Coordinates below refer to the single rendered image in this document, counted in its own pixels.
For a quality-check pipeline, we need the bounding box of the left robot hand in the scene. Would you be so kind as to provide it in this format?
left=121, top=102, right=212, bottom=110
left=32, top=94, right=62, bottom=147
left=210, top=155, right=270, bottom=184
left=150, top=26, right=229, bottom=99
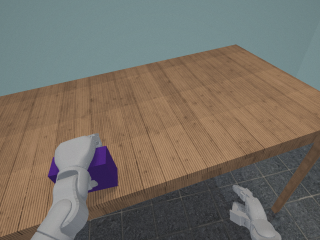
left=54, top=133, right=103, bottom=191

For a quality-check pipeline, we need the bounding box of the right robot forearm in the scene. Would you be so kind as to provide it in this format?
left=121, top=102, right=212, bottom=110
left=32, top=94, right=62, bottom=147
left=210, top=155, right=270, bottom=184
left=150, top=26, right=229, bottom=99
left=250, top=219, right=282, bottom=240

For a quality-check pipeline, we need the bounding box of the right robot hand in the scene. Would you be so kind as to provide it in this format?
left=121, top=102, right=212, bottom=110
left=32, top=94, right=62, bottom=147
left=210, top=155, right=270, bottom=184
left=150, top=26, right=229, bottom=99
left=229, top=184, right=268, bottom=231

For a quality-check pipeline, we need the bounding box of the sponge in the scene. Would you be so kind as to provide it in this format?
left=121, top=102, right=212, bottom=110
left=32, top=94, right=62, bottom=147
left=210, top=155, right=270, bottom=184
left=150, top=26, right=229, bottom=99
left=48, top=146, right=118, bottom=193

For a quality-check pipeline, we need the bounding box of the left robot forearm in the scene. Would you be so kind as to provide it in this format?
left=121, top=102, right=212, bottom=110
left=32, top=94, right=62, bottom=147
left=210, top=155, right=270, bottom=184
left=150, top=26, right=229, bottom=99
left=30, top=166, right=89, bottom=240

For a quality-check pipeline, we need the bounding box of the table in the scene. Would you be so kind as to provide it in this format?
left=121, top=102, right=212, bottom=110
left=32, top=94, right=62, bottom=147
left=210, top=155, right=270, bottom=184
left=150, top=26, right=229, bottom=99
left=0, top=44, right=320, bottom=240

